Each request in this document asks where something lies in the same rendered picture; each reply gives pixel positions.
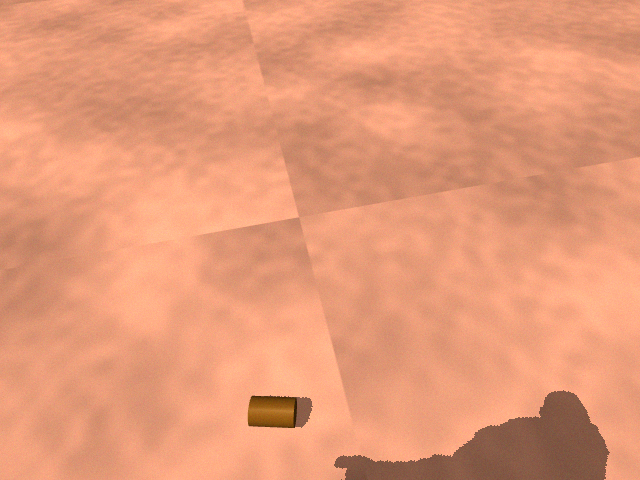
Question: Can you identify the can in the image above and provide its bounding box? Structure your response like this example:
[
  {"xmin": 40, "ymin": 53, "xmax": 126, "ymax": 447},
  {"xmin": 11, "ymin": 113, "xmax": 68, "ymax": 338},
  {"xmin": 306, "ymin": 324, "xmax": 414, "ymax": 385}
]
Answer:
[{"xmin": 248, "ymin": 396, "xmax": 297, "ymax": 428}]

